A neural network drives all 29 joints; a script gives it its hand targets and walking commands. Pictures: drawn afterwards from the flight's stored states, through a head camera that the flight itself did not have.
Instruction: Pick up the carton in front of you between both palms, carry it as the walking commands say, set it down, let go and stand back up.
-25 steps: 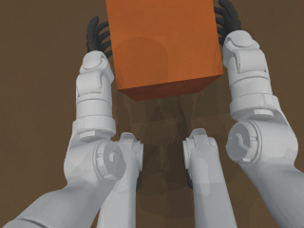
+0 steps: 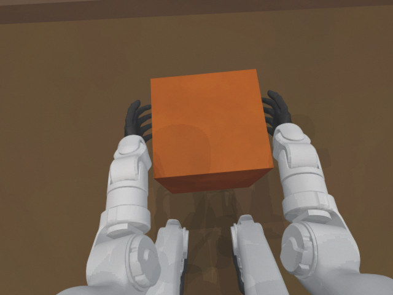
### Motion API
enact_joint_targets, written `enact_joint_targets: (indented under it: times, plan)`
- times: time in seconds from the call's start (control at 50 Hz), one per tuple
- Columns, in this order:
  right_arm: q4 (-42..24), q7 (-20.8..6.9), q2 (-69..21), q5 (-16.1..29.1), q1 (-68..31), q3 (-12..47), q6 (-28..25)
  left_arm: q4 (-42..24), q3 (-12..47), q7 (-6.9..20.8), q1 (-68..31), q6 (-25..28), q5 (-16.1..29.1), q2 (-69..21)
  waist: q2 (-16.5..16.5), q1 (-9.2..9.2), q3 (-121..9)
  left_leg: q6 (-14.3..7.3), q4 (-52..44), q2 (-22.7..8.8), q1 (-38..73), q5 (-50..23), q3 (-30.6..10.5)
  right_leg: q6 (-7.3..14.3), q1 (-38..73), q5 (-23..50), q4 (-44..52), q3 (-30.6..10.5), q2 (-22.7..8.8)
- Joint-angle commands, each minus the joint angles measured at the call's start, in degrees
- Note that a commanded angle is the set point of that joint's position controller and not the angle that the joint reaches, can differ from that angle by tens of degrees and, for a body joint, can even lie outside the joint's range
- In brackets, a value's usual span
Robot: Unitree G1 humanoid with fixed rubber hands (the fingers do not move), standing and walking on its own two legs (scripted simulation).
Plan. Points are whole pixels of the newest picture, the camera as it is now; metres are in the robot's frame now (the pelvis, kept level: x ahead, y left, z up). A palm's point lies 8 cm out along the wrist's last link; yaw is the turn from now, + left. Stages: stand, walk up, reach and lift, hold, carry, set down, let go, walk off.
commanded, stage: reach and lift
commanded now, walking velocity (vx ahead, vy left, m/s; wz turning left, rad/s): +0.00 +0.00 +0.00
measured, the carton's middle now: (207, 141) +0.44 -0.01 -0.11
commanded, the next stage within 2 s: hold in 1.76 s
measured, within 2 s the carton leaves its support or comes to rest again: neither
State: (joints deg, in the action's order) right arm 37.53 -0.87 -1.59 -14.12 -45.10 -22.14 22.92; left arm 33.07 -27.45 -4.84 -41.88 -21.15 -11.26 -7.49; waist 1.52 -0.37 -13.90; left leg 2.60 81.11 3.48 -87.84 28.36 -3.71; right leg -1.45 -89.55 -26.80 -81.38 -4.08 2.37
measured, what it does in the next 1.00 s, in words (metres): rises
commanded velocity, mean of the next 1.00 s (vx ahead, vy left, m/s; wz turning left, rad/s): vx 0.00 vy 0.00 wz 0.00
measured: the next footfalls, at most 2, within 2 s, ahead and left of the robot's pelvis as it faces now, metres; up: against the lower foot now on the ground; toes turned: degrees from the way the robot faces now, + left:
none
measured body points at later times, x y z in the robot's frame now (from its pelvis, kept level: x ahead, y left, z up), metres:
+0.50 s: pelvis +0.05 +0.01 +0.13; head +0.11 +0.00 +0.58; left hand +0.39 +0.15 +0.11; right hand +0.39 -0.15 +0.11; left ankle +0.07 +0.14 -0.57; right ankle +0.08 -0.12 -0.57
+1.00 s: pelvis +0.05 +0.01 +0.17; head +0.02 +0.01 +0.62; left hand +0.36 +0.15 +0.19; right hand +0.35 -0.15 +0.19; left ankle +0.07 +0.14 -0.57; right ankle +0.08 -0.12 -0.57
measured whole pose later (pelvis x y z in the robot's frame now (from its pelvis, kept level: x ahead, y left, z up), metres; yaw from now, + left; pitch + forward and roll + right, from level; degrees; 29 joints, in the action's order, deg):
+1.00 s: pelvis +0.05 +0.01 +0.17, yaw -1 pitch -4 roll +0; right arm 22.4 -1.3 -9.6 -17.8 -18.6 -17.6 35.5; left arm 23.7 -18.9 0.4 -19.7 -34.1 -17.9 -10.0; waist 0.3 0.2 0.1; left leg 0.6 27.5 1.2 -10.5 13.4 -4.6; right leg -1.0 -11.6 -11.9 -27.1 -4.4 0.8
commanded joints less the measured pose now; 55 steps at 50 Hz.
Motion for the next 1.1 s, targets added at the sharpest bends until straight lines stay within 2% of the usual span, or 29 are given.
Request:
enact_joint_targets:
  times: [0.0, 0.2, 0.38, 0.64, 0.72, 0.86, 0.96, 1.08]
  plan:
    - [1.61, -12.50, -63.39, 9.16, -30.03, 29.75, -1.70, 4.66, 34.82, 15.76, -34.65, 0.14, 8.46, -60.81, -2.94, 1.07, -41.10, -0.92, -12.85, 7.03, 22.38, -10.42, 4.88, 0.51, 35.96, 13.64, 13.29, 3.77, 6.63]
    - [-2.64, -12.71, -64.65, 9.14, -21.10, 32.98, -2.05, 3.11, 37.32, 16.51, -23.67, 0.24, 7.11, -61.58, -2.64, 0.36, -33.95, -1.82, -24.59, 5.58, 36.59, -13.75, 2.33, 0.95, 48.90, 16.15, 24.53, 1.58, 5.67]
    - [-6.51, -12.90, -64.56, 9.16, -11.29, 36.39, -0.99, 0.15, 40.52, 16.96, -13.14, -0.98, 6.74, -61.90, -2.03, 0.65, -25.52, -2.13, -36.09, 4.39, 52.27, -20.80, 0.21, 1.33, 61.18, 21.90, 35.57, 0.33, 4.92]
    - [-15.90, -12.78, -62.26, 11.36, 0.45, 41.27, 5.53, -6.90, 45.02, 17.64, -0.17, -7.72, 8.39, -60.90, -0.91, 0.72, -11.07, -1.95, -52.96, 2.30, 73.90, -29.91, -0.98, 1.00, 79.57, 28.80, 52.18, 0.52, 3.64]
    - [-17.79, -12.85, -61.47, 11.28, 2.27, 40.51, 8.56, -8.49, 44.38, 18.08, 1.70, -10.64, 8.15, -59.35, -1.04, 1.03, -4.29, -1.99, -57.31, 1.86, 76.68, -27.15, -0.97, 1.28, 82.58, 25.75, 56.44, 0.54, 3.54]
    - [-14.47, -14.06, -60.81, 8.90, -1.73, 34.70, 10.51, -6.44, 38.94, 19.40, -3.10, -12.35, 5.83, -57.66, -0.59, 0.60, 4.17, -2.65, -60.18, 1.36, 75.59, -15.78, -0.14, 1.91, 82.35, 15.40, 58.95, 0.96, 2.97]
    - [-15.40, -14.51, -62.51, 9.46, -6.45, 35.66, 10.18, -7.46, 39.46, 20.06, -7.91, -12.00, 6.16, -58.75, -0.88, 0.46, 0.68, -2.79, -59.49, 1.48, 77.15, -16.04, -0.01, 1.67, 83.95, 15.55, 58.39, 0.93, 2.79]
    - [-15.89, -13.96, -62.51, 9.15, -6.30, 35.89, 10.69, -7.59, 39.53, 20.16, -8.06, -12.31, 5.83, -57.59, -1.77, 0.63, -0.05, -2.77, -59.89, 1.79, 78.35, -16.91, 0.41, 1.17, 85.53, 16.62, 59.20, 0.92, 2.70]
